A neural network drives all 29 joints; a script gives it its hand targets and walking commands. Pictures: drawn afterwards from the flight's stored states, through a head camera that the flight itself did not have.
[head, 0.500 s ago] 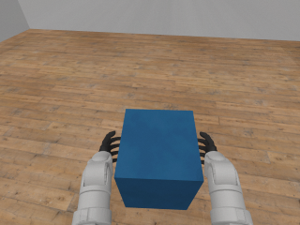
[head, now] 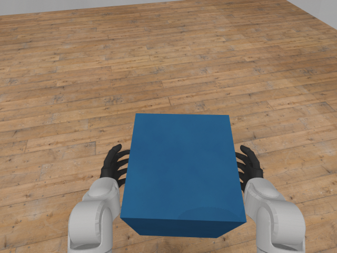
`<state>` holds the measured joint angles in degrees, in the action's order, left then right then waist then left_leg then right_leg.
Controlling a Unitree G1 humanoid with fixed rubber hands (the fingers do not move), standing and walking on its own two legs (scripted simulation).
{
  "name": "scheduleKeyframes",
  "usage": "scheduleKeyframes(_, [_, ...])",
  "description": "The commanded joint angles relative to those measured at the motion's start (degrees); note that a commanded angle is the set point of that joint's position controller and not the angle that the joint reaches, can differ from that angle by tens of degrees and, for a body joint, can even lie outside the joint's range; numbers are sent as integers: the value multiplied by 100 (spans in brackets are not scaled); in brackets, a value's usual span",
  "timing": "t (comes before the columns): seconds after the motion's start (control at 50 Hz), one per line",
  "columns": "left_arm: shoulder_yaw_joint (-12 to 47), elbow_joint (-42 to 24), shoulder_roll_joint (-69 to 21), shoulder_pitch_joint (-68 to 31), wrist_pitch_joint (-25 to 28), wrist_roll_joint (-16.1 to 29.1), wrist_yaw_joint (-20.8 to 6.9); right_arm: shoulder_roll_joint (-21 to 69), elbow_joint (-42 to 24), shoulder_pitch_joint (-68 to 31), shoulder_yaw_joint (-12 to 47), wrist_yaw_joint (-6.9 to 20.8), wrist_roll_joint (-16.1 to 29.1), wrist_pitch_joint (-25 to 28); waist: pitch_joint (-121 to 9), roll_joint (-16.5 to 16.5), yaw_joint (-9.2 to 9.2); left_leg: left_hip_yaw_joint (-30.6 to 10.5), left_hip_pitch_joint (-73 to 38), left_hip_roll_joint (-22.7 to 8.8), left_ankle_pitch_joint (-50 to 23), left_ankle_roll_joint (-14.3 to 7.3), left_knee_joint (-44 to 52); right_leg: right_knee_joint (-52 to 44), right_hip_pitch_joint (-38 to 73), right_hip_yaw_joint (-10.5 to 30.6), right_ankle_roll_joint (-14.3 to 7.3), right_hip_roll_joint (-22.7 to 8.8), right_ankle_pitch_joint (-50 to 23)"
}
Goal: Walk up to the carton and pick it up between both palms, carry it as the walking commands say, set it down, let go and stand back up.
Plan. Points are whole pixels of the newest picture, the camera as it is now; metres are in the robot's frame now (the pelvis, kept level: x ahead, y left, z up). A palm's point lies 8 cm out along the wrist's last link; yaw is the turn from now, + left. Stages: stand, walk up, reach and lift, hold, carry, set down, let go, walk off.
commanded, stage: carry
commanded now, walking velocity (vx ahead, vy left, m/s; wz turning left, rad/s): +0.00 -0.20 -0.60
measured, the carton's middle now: (179, 181) +0.28 -0.01 +0.03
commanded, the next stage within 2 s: none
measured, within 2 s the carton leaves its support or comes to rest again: neither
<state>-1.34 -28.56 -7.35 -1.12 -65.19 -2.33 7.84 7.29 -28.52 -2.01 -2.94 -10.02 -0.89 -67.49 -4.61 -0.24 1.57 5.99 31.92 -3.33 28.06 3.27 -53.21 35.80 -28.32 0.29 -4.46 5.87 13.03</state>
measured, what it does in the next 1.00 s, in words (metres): steps to the right, turning right: left foot, then right foot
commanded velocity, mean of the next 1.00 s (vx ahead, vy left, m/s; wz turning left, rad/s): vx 0.00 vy -0.18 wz -0.54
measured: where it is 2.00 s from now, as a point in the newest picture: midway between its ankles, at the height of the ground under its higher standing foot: outside the picture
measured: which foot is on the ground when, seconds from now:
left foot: up 0.00-0.04, down 0.06-0.46, up 0.48-0.76, down 0.78-1.00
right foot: down 0.00-0.06, up 0.08-0.44, down 0.46-0.78, up 0.80-1.00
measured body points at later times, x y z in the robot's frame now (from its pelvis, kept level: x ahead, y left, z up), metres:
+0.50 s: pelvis -0.03 -0.13 +0.00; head -0.05 -0.12 +0.45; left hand +0.27 -0.09 +0.10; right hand +0.15 -0.37 +0.09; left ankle +0.01 +0.06 -0.71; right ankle -0.03 -0.26 -0.72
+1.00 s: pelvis -0.10 -0.21 +0.02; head -0.10 -0.18 +0.47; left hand +0.19 -0.25 +0.11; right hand +0.00 -0.48 +0.12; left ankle -0.02 -0.12 -0.72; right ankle -0.19 -0.37 -0.64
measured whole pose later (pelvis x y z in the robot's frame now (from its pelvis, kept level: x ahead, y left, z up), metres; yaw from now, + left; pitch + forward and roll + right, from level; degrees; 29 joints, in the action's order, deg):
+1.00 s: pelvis -0.10 -0.21 +0.02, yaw -38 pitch +2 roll -4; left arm 0.2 -30.4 -7.3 -1.0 -69.5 -2.8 9.0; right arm 7.5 -30.4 1.8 -2.3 -8.3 -2.6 -68.1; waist -6.1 -0.3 -0.2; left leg 13.4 17.1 -13.2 14.4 1.7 -30.4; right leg 59.1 -33.1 -1.9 3.2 -3.2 20.3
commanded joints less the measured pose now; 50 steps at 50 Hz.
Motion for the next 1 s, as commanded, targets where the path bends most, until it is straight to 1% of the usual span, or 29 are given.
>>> scheduleKeyframes(0.0, [3261, -573, -4654, -1692, -147, 1415, -520, 4754, -793, -2222, 3690, 819, 1649, 112, -1789, 739, -280, 4, -1107, 180, -380, -215, 1142, -1085, 847, 1479, -660, -1416, -1629])
scheduleKeyframes(0.02, [3314, -590, -4570, -1749, -189, 1455, -502, 4674, -718, -2060, 3588, 796, 1559, 85, -1784, 679, -200, -19, -1799, 71, -752, -286, 1914, -941, 412, 1378, -484, -1261, -1349])
scheduleKeyframes(0.04, [3344, -588, -4466, -1823, -232, 1488, -483, 4570, -627, -1863, 3453, 771, 1455, 62, -1860, 297, -74, -308, -2856, -378, -1234, -396, 2921, -416, -295, 1132, -214, -989, -514])
scheduleKeyframes(0.06, [3389, -626, -4426, -1851, -292, 1479, -487, 4367, -490, -1704, 3273, 736, 1301, 51, -1618, -1111, -18, -1956, -3395, -2043, -1041, -916, 3567, 854, -1493, 410, 153, -416, 990])
scheduleKeyframes(0.08, [3590, -953, -4375, -2308, -323, 1592, -519, 4315, -363, -1568, 3178, 707, 1236, 77, -1318, -1891, -75, -3338, -2957, -3590, -2420, -1614, 3642, 2304, -2121, 36, 480, -602, 1915])
scheduleKeyframes(0.1, [3557, -779, -4331, -2302, -372, 1599, -514, 4271, -429, -1580, 3144, 680, 1190, 67, -1112, -877, -155, -2892, -2607, -3411, -2718, -1632, 3565, 3102, -1864, 259, 579, -931, 1671])
scheduleKeyframes(0.12, [3566, -625, -4395, -2255, -401, 1639, -545, 4252, -453, -1599, 3132, 668, 1110, 66, -923, -330, -177, -2266, -2222, -3071, -2645, -1469, 3560, 3583, -1601, 341, 646, -1014, 1379])
scheduleKeyframes(0.14, [3592, -539, -4540, -2196, -396, 1686, -569, 4319, -580, -1744, 3170, 671, 1140, 86, -824, -157, -198, -1547, -2096, -2663, -2429, -1235, 3544, 3763, -1519, 339, 693, -1076, 1002])
scheduleKeyframes(0.18, [3623, -446, -4643, -2070, -381, 1685, -573, 4283, -700, -1832, 3158, 687, 1142, 97, -722, -723, -212, -361, -2019, -2004, -2781, -755, 3407, 3458, -1244, -12, 796, -1014, 629])
scheduleKeyframes(0.2, [3611, -466, -4612, -2074, -382, 1656, -542, 4216, -744, -1872, 3144, 701, 1159, 80, -679, -982, -203, -68, -1965, -1889, -2859, -628, 3378, 3197, -1110, -207, 840, -958, 603])
scheduleKeyframes(0.36, [3308, -404, -4374, -1902, -528, 1417, -378, 4073, -646, -1894, 3173, 750, 1290, -124, -994, -1783, -10, 617, -2324, -2205, -3658, -446, 2826, 544, -199, -1022, 746, -772, 650])
scheduleKeyframes(0.4, [3251, -319, -4405, -1824, -538, 1416, -415, 4145, -629, -1959, 3232, 748, 1314, -133, -1179, -1675, -73, 683, -2394, -2269, -3431, -217, 2398, -486, 238, -1047, 629, -670, 179])
scheduleKeyframes(0.42, [3189, -192, -4394, -1650, -536, 1410, -434, 4216, -596, -1984, 3268, 743, 1324, -136, -1438, -1165, -168, 859, -2205, -2007, -2883, 3, 1686, -1053, 896, -927, 553, -574, -184])
scheduleKeyframes(0.44, [3117, -130, -4377, -1605, -519, 1394, -458, 4223, -485, -1918, 3298, 739, 1307, -151, -1477, -284, -257, 910, -1403, -1730, -1698, 192, 994, -1511, 1688, -505, 452, -874, -722])
scheduleKeyframes(0.46, [3001, -43, -4297, -1506, -492, 1370, -465, 4280, -429, -1904, 3385, 744, 1290, -179, -1441, 1202, -250, 985, 146, -1199, 1029, 452, -232, -1468, 2467, 1132, 84, -2045, -1955])
scheduleKeyframes(0.48, [3061, -95, -4454, -1623, -429, 1453, -502, 4410, -667, -2208, 3660, 822, 1497, -151, -1440, 2274, -292, 518, 1103, -718, 1805, 581, -1140, -1099, 2672, 2030, -569, -2473, -3636])
scheduleKeyframes(0.5, [3085, -155, -4653, -1605, -388, 1513, -545, 4559, -641, -2301, 3743, 863, 1558, -133, -1454, 1770, -265, 0, 1134, -735, 1499, 467, -1563, -823, 2549, 1538, -660, -2261, -3768])
scheduleKeyframes(0.52, [3105, -241, -4869, -1717, -312, 1528, -594, 4794, -720, -2491, 3911, 908, 1665, -89, -1423, 1413, -222, -103, 1008, -689, 1023, 403, -1625, -789, 2144, 1145, -584, -2048, -3508])
scheduleKeyframes(0.58, [3260, -442, -5355, -1790, -111, 1558, -723, 5242, -907, -2503, 3998, 980, 1787, 114, -1676, 973, -185, -112, 391, -560, 73, 252, -1375, -850, 1709, 640, -430, -1654, -2287])
scheduleKeyframes(0.68, [3515, -666, -5080, -1824, -49, 1615, -782, 4935, -865, -2172, 3814, 948, 1552, 209, -1690, 814, -263, 29, -607, -61, -253, -104, 230, -1439, 1130, 1299, -569, -1724, -1041])
scheduleKeyframes(0.74, [3670, -737, -4825, -1872, -130, 1606, -744, 4723, -720, -1841, 3627, 937, 1411, 175, -1683, 854, -219, 64, -1949, -16, -604, -333, 1965, -1575, 553, 1305, -211, -1448, -771])
scheduleKeyframes(0.76, [3720, -748, -4751, -1938, -173, 1614, -717, 4667, -654, -1671, 3538, 930, 1356, 155, -1711, 475, -94, -33, -2979, -329, -1030, -405, 3053, -1203, -59, 977, 76, -1145, -447])
scheduleKeyframes(0.78, [3783, -831, -4714, -2053, -230, 1599, -735, 4542, -471, -1533, 3369, 905, 1219, 164, -1465, -1152, 38, -1822, -3402, -1993, -574, -1001, 3791, 106, -1196, 204, 534, -512, 598])
scheduleKeyframes(0.8, [3915, -1078, -4658, -2416, -259, 1650, -748, 4493, -378, -1453, 3298, 917, 1204, 173, -1017, -2191, -8, -3132, -2940, -3661, -1935, -1644, 3931, 1942, -2008, -116, 612, -608, 1800])
scheduleKeyframes(0.82, [3835, -943, -4572, -2392, -295, 1620, -735, 4488, -555, -1594, 3352, 921, 1259, 178, -856, -1073, -106, -2570, -2590, -3413, -2286, -1619, 3839, 2819, -1768, 188, 659, -914, 1595])
scheduleKeyframes(0.84, [3811, -753, -4602, -2286, -329, 1639, -742, 4438, -528, -1555, 3322, 910, 1189, 159, -742, -463, -140, -1980, -2218, -3069, -2251, -1435, 3807, 3296, -1494, 264, 695, -992, 1405])
scheduleKeyframes(0.86, [3788, -632, -4694, -2158, -328, 1627, -732, 4453, -647, -1701, 3366, 910, 1218, 163, -728, -251, -183, -1286, -2154, -2629, -2514, -1169, 3667, 3579, -1360, 297, 670, -1022, 1002])
scheduleKeyframes(0.9, [3749, -488, -4695, -1962, -331, 1580, -695, 4375, -777, -1848, 3368, 897, 1278, 144, -757, -744, -211, -86, -2234, -1960, -3323, -646, 3302, 3289, -1109, -52, 738, -950, 669])
scheduleKeyframes(0.98, [3556, -462, -4495, -1949, -412, 1395, -481, 4137, -766, -1942, 3298, 932, 1370, -24, -677, -1466, -103, 486, -1865, -1692, -3055, -466, 3163, 1624, -266, -855, 850, -695, 729])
